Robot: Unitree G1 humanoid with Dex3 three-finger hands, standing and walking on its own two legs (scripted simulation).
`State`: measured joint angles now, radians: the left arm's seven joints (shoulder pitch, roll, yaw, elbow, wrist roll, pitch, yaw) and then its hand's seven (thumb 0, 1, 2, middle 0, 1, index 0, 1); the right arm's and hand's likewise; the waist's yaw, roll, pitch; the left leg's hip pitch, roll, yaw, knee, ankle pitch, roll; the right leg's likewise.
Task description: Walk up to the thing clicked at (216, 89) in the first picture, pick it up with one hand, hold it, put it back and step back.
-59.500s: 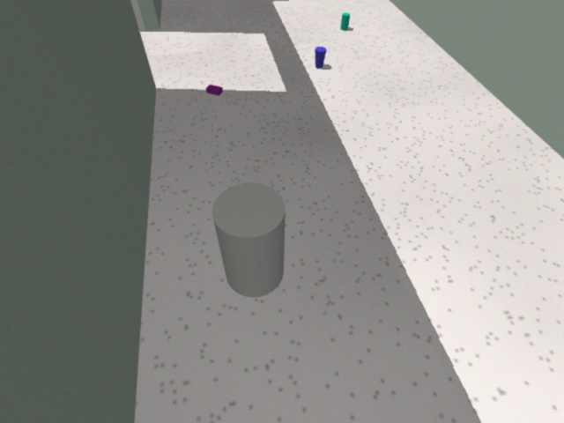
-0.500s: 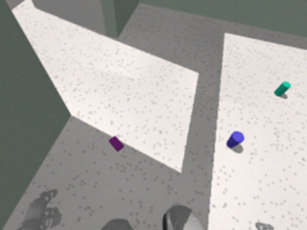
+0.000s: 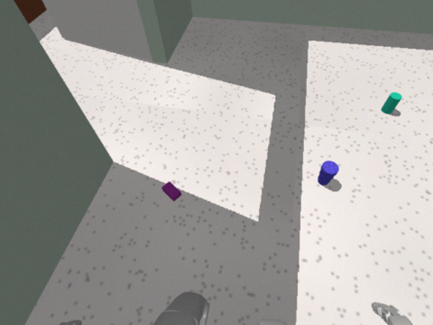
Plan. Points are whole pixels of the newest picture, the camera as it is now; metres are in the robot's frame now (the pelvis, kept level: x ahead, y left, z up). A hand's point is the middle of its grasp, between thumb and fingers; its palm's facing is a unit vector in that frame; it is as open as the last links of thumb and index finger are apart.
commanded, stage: step back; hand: left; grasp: from above
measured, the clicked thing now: (171, 191) +0.77 +0.31 -0.75
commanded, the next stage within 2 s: stand in 1.74 s
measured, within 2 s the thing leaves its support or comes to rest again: neither
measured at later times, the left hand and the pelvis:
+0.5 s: hand out of the picture -0.08 +0.25 -0.16, palm faces +0.03 -0.93 -0.37, open 7.4 cm; pelvis -0.17 -0.03 -0.01, yaw +2 degrees
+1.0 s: hand out of the picture -0.26 +0.25 -0.14, palm faces +0.13 -0.90 -0.41, open 7.4 cm; pelvis -0.29 -0.04 +0.00, yaw +7 degrees
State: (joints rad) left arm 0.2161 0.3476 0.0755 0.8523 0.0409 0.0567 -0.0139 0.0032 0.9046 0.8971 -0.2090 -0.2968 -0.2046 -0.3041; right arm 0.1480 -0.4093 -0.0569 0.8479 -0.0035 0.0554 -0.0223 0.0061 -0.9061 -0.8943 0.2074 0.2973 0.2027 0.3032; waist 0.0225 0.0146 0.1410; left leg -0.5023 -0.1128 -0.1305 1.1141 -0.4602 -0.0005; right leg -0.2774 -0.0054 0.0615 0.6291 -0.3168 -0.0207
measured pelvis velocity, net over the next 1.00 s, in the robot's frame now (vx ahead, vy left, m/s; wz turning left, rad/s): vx -0.29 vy -0.04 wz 0.13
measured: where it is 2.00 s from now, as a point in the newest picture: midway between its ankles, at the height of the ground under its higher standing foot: outside the picture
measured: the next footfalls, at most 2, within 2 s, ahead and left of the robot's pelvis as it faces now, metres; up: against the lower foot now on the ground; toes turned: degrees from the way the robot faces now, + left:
left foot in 0.20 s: -0.07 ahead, +0.11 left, +0.00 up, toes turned +3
right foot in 0.56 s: -0.19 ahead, -0.17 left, +0.00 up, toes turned +3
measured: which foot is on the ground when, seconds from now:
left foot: up 0.00-0.18, down 0.20-0.60, up 0.62-0.88, down 0.90-1.00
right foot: down 0.00-0.22, up 0.24-0.54, down 0.56-0.92, up 0.94-1.00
